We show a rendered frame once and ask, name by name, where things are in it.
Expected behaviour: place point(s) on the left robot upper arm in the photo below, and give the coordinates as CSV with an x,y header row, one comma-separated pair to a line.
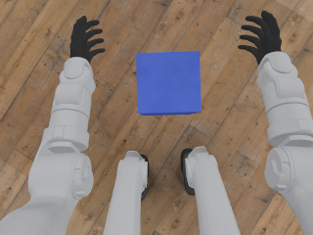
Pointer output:
x,y
56,183

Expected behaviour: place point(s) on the left robot forearm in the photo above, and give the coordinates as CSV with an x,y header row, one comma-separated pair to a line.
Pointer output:
x,y
68,126

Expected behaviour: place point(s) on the left robot thigh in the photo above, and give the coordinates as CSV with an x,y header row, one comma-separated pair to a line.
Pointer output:
x,y
124,215

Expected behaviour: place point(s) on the robot left hand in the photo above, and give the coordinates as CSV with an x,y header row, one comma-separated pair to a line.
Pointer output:
x,y
79,45

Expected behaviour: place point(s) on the carton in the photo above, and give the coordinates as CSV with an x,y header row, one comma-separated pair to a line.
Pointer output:
x,y
168,83

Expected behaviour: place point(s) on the right robot upper arm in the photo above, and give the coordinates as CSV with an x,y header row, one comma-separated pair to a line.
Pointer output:
x,y
289,170

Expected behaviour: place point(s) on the right robot forearm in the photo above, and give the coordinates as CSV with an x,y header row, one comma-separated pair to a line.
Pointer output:
x,y
286,105

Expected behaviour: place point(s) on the left robot foot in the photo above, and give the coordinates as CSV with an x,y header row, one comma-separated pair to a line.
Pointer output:
x,y
144,193

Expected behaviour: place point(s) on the robot right hand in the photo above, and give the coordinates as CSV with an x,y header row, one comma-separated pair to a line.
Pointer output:
x,y
269,35

